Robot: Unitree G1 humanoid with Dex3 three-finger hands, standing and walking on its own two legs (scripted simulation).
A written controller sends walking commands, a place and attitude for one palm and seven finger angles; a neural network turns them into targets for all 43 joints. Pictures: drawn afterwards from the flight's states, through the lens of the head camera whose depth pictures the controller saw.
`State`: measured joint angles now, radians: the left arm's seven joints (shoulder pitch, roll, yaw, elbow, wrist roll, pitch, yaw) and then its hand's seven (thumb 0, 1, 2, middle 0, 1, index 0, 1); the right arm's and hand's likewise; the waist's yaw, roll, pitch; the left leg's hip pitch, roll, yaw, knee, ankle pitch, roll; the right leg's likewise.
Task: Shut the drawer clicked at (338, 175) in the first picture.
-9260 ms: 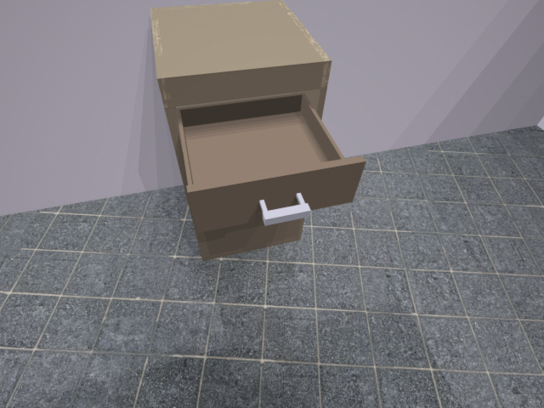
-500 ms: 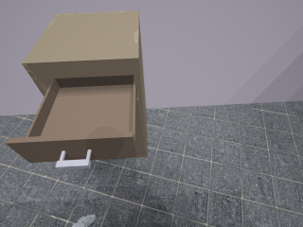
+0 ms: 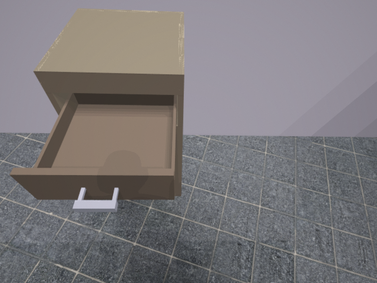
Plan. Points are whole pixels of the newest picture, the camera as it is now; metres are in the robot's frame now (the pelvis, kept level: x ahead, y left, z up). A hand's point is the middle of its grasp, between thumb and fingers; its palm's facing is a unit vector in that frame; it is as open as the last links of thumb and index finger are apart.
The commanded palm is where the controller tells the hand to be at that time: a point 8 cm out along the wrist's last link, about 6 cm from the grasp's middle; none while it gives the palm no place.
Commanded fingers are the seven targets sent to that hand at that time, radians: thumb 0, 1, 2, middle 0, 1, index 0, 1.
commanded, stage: come to a stop and stand still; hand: left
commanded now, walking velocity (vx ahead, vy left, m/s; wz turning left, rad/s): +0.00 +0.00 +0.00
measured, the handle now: (97, 198) +0.31 +0.26 -0.09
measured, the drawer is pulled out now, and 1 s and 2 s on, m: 0.30 0.30 0.30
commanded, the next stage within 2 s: look again from close up in 1.50 s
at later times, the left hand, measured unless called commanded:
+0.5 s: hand out of the picture +0.01 +0.15 -0.18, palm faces +0.01 -0.98 -0.22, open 7.4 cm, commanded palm none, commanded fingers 0.00 0.90 0.90 -0.20 -0.30 -0.20 -0.30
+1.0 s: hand out of the picture +0.01 +0.13 -0.18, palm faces +0.04 -0.99 -0.16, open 7.4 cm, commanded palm none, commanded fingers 0.00 0.90 0.90 -0.20 -0.30 -0.20 -0.30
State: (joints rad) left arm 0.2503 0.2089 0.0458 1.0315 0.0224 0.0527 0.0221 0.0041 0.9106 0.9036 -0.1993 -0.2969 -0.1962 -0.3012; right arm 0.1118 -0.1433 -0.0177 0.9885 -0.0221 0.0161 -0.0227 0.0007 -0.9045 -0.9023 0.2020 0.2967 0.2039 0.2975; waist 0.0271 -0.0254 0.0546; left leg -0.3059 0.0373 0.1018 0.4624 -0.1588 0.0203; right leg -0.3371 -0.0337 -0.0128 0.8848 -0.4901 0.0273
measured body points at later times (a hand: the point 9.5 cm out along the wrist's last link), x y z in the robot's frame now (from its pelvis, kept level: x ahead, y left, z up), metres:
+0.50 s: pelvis -0.01 -0.03 -0.01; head -0.01 -0.04 +0.44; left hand +0.01 +0.20 -0.16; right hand -0.04 -0.26 -0.17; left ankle +0.06 +0.11 -0.74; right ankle -0.04 -0.15 -0.74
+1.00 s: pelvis +0.03 -0.03 +0.00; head +0.04 -0.03 +0.45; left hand +0.01 +0.18 -0.17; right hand +0.06 -0.26 -0.16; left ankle +0.06 +0.11 -0.74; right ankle -0.04 -0.15 -0.74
